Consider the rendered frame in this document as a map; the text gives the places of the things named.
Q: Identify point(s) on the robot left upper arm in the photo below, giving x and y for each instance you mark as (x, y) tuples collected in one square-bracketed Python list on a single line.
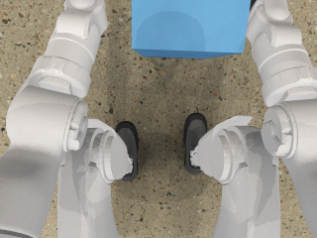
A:
[(44, 124)]

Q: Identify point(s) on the left robot forearm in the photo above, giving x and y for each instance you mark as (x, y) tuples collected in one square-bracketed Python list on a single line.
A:
[(71, 52)]

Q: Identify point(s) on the right robot forearm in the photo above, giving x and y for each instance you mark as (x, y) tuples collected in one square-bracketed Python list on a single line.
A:
[(282, 61)]

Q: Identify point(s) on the right robot shin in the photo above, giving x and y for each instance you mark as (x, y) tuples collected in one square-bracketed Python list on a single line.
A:
[(200, 158)]

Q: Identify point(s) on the carton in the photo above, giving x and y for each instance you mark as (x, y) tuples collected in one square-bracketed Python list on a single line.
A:
[(189, 29)]

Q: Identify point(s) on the robot right upper arm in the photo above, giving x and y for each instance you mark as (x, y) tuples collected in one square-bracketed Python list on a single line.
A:
[(290, 131)]

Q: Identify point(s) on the left robot thigh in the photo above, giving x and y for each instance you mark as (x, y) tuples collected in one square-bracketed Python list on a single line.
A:
[(84, 204)]

